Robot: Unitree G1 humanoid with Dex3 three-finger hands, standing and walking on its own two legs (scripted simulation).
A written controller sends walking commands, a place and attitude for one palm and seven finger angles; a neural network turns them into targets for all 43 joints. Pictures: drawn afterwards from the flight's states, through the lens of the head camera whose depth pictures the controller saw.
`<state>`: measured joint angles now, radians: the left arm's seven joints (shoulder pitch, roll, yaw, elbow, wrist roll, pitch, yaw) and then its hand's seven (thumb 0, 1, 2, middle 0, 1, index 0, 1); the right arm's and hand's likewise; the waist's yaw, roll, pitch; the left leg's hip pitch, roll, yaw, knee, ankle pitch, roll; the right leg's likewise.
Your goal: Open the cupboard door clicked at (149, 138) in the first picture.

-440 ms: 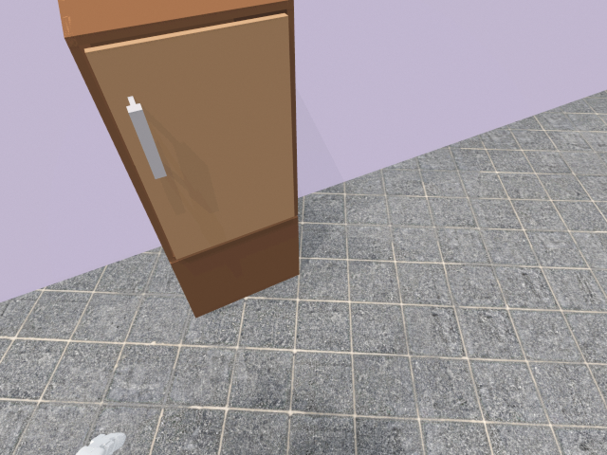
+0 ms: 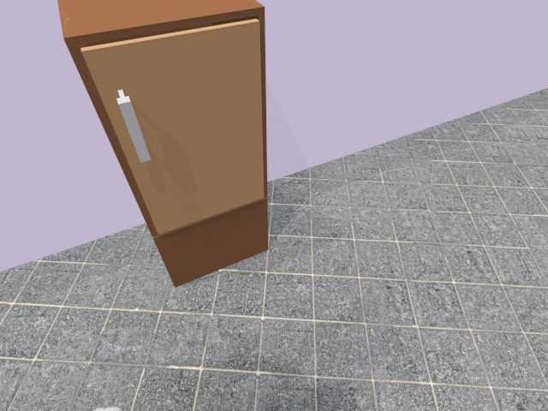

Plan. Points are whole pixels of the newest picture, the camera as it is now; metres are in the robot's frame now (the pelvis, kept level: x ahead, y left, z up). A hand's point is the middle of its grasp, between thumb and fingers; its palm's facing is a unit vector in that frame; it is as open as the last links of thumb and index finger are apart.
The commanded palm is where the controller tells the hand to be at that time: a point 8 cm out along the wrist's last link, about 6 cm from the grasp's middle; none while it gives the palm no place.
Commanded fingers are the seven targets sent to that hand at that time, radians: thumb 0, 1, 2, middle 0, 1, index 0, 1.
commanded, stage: stand and wait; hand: left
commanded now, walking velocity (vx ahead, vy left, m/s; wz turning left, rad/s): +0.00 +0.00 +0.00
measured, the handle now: (133, 126) +0.68 +0.38 +0.03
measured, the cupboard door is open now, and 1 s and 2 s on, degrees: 0 0 0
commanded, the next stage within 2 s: look at it before walking up in 0.66 s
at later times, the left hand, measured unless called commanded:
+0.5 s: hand out of the picture +0.06 +0.24 -0.15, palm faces -0.03 -0.94 -0.34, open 7.4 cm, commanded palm none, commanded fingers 0.00 0.90 0.90 -0.20 -0.30 -0.20 -0.30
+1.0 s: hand out of the picture +0.05 +0.25 -0.15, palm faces -0.02 -0.94 -0.33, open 7.4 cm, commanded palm none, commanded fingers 0.00 0.90 0.90 -0.20 -0.30 -0.20 -0.30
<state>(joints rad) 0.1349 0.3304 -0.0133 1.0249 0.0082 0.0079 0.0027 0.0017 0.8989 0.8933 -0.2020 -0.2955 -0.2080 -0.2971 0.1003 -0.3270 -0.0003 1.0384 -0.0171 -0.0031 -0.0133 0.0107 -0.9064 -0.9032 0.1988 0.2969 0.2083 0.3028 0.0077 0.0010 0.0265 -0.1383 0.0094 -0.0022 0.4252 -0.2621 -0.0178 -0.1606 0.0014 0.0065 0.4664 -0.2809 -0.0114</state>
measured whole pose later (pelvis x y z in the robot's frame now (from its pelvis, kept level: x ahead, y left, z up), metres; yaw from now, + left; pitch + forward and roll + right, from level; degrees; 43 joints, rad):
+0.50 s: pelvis -0.02 +0.00 +0.00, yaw +0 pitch -2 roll +0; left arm 0.13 0.33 -0.01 1.09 0.01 0.00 0.00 0.00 0.90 0.89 -0.20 -0.30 -0.21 -0.30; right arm 0.14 -0.33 0.00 1.12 -0.01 -0.01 -0.01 0.01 -0.91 -0.90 0.20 0.30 0.21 0.30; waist 0.00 0.00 0.03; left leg -0.13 0.02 0.00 0.37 -0.20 -0.02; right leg -0.15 0.01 0.01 0.40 -0.21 -0.02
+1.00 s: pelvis -0.02 +0.01 +0.01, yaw +0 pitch -2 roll +0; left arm 0.14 0.33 -0.01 1.10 0.01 0.00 0.00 0.00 0.90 0.89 -0.20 -0.30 -0.21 -0.30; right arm 0.13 -0.33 0.00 1.13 -0.01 -0.01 -0.01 0.01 -0.91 -0.90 0.20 0.30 0.21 0.30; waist 0.00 0.00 0.03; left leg -0.14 0.01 0.00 0.36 -0.19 -0.01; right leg -0.15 0.00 0.01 0.38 -0.20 0.00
